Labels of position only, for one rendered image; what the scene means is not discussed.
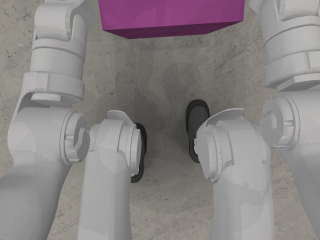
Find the robot left forearm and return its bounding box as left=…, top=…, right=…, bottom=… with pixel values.
left=7, top=0, right=96, bottom=154

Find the robot right forearm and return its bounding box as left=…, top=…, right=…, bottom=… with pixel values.
left=248, top=0, right=320, bottom=93

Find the left robot upper arm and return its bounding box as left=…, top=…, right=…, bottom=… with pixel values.
left=0, top=107, right=91, bottom=240

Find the right robot upper arm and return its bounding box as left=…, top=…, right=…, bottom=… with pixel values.
left=259, top=89, right=320, bottom=240

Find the carton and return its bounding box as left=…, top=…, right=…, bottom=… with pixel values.
left=98, top=0, right=245, bottom=39

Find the right robot foot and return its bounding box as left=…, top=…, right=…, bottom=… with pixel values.
left=185, top=99, right=210, bottom=163

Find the robot right shin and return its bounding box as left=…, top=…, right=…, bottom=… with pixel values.
left=193, top=108, right=271, bottom=166

